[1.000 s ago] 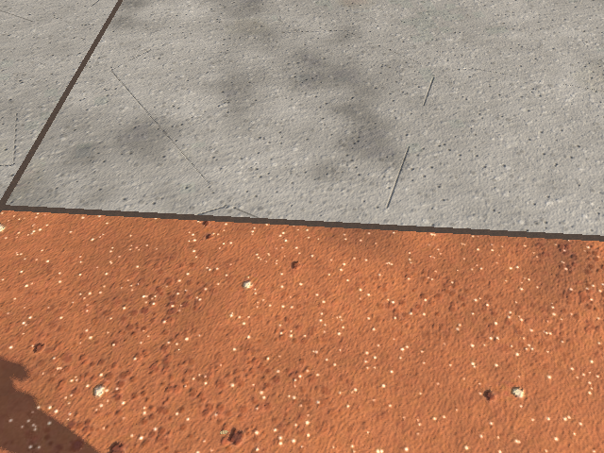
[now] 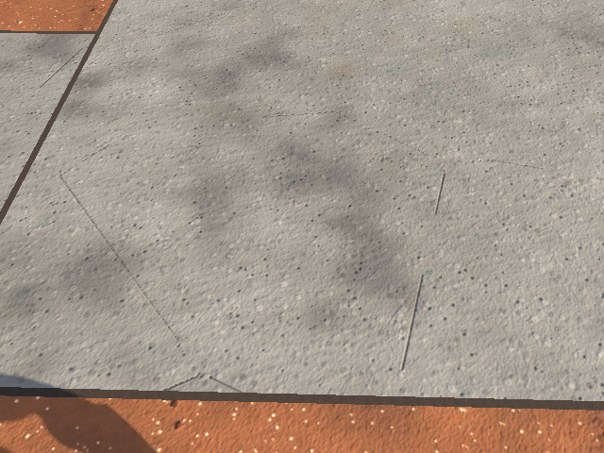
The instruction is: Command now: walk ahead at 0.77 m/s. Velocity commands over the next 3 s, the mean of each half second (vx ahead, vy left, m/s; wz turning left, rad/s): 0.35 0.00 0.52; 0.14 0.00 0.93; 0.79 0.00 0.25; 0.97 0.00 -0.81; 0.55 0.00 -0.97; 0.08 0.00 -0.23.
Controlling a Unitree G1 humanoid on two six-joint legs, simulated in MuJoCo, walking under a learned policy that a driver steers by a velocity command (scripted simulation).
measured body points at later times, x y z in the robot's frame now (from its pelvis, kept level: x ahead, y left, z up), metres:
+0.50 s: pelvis +0.27 -0.02 +0.00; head +0.32 -0.01 +0.45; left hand +0.29 +0.26 -0.12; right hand +0.48 -0.25 -0.11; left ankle +0.30 +0.11 -0.66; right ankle +0.37 -0.08 -0.73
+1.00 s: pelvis +0.32 +0.03 +0.01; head +0.33 +0.05 +0.46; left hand +0.24 +0.33 -0.10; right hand +0.60 -0.10 -0.09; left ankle +0.29 +0.10 -0.73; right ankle +0.44 -0.07 -0.69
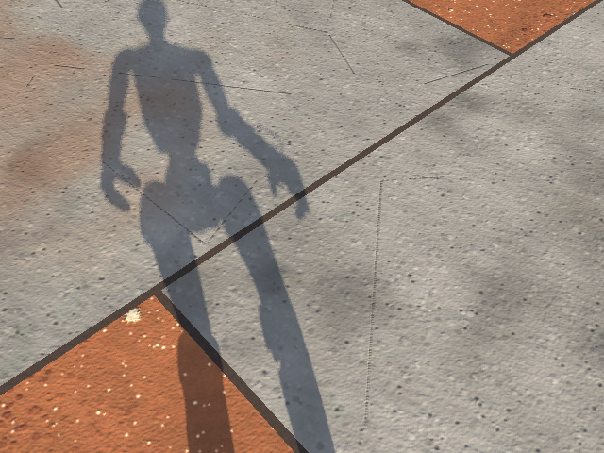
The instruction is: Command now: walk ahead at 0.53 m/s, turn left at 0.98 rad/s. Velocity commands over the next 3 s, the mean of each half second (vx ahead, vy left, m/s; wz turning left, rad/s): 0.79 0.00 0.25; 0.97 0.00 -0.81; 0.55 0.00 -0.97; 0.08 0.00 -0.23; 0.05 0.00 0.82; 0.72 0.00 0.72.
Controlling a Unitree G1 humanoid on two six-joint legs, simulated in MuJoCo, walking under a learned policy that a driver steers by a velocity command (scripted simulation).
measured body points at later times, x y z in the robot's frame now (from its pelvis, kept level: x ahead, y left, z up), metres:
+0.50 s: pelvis +0.19 +0.05 -0.02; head +0.23 +0.05 +0.43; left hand +0.08 +0.31 -0.13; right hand +0.48 -0.13 -0.07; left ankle +0.24 +0.18 -0.74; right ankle +0.04 -0.13 -0.73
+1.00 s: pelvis +0.58 +0.01 -0.05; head +0.61 +0.00 +0.40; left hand +0.83 +0.21 -0.15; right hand +0.53 -0.25 -0.18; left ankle +0.38 +0.21 -0.59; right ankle +0.65 -0.03 -0.74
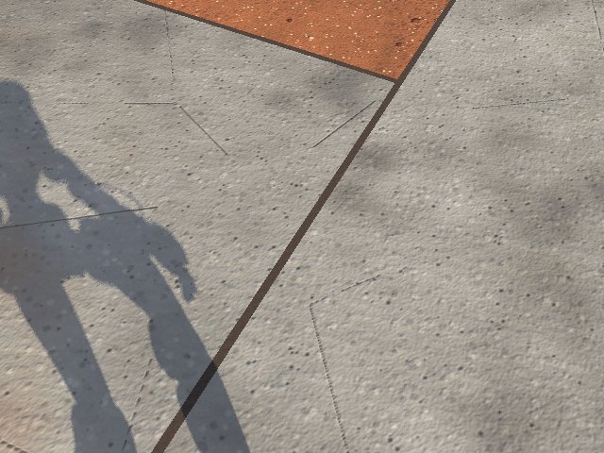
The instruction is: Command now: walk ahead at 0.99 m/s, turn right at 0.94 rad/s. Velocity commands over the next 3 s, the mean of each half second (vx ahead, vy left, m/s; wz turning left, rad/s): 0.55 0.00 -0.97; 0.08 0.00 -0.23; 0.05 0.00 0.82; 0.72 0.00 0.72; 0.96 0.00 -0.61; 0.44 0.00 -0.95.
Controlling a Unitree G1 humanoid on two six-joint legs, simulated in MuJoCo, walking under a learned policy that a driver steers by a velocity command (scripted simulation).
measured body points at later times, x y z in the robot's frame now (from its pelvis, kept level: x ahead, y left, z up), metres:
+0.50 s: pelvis +0.34 +0.04 +0.03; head +0.39 +0.02 +0.48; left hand +0.59 +0.26 -0.07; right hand +0.37 -0.26 -0.06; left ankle +0.49 +0.09 -0.69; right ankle +0.24 -0.02 -0.59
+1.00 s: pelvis +0.38 +0.00 +0.05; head +0.39 -0.02 +0.50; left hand +0.67 +0.07 -0.03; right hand +0.26 -0.25 -0.09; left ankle +0.41 +0.11 -0.63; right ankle +0.34 -0.09 -0.69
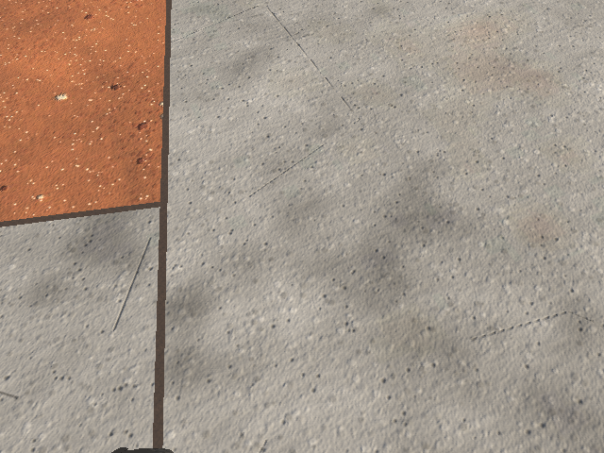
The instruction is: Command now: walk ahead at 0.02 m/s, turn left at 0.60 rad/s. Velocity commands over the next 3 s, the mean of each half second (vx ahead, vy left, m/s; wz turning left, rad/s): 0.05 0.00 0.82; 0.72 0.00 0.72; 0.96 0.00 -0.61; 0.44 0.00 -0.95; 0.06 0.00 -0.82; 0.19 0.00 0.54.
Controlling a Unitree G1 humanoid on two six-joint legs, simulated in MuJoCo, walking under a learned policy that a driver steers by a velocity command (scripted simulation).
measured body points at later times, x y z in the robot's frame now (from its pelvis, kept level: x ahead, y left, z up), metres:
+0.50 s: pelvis +0.00 +0.03 +0.00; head +0.02 +0.06 +0.45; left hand +0.01 +0.34 -0.11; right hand +0.23 -0.19 -0.08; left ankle -0.04 +0.09 -0.74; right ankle +0.10 -0.10 -0.69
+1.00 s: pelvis +0.15 +0.14 -0.01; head +0.19 +0.14 +0.44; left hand -0.10 +0.28 -0.11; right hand +0.49 +0.16 -0.08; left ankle +0.13 +0.34 -0.68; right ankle +0.12 -0.07 -0.74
